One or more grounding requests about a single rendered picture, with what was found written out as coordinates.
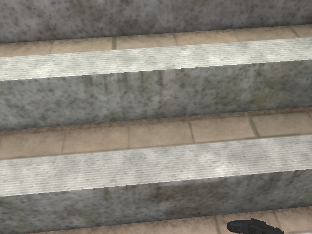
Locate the robot right hand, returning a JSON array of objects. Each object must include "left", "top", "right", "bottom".
[{"left": 226, "top": 218, "right": 285, "bottom": 234}]

